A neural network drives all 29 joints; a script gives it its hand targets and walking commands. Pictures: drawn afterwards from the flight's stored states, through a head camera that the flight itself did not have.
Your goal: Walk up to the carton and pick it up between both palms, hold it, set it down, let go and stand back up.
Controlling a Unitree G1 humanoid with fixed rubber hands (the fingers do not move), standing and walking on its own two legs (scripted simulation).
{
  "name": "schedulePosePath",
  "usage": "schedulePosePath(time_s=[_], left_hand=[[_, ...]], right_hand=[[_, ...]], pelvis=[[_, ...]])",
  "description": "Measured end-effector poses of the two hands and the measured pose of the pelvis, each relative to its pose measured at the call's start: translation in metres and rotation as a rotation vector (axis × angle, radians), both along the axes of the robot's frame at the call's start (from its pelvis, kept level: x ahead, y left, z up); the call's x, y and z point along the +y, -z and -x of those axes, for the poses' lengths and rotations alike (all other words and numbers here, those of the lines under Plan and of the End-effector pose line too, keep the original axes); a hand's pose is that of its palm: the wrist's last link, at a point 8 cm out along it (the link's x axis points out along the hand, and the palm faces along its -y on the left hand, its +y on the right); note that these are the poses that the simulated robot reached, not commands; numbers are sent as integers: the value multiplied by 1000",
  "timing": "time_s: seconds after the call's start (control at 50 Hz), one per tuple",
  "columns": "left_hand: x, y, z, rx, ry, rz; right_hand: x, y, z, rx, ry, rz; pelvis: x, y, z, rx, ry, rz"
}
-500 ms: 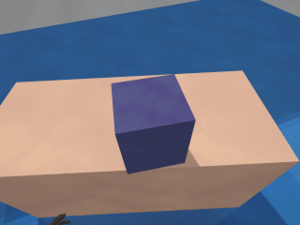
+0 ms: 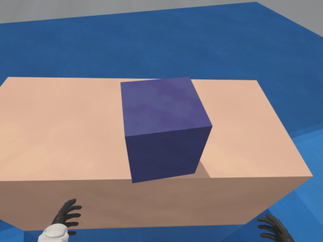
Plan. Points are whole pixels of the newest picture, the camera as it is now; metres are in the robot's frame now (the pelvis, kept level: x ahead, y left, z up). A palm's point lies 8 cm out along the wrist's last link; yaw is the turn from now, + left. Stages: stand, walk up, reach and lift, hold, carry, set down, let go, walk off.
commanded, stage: reach and lift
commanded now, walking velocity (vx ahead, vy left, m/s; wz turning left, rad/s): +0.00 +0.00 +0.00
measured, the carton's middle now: (160, 131) +0.44 +0.02 -0.01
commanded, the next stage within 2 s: none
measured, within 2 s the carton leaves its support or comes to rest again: neither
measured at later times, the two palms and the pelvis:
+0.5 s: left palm (59, 227) +0.17 +0.26 -0.04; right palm out of the picture +0.14 -0.24 -0.05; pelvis +0.00 +0.02 +0.01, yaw -2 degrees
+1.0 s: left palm (70, 223) +0.17 +0.23 -0.02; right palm (263, 227) +0.17 -0.22 -0.02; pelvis +0.02 +0.01 +0.01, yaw -2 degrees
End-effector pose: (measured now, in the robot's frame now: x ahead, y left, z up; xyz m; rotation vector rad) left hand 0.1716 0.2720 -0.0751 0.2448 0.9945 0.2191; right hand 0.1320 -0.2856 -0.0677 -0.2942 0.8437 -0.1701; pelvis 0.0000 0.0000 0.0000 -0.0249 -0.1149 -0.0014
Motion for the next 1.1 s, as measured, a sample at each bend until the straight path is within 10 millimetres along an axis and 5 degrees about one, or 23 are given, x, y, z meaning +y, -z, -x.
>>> schedulePosePath(time_s=[0.4, 1.1], left_hand=[[-9, -32, 6, -178, 29, 14], [-47, -61, -2, -578, -19, 111]], right_hand=[[45, -17, -8, -166, -16, -119], [71, -52, -37, -443, -71, -241]], pelvis=[[17, -11, 2, 5, 27, -17], [15, -14, -15, -8, 36, -11]])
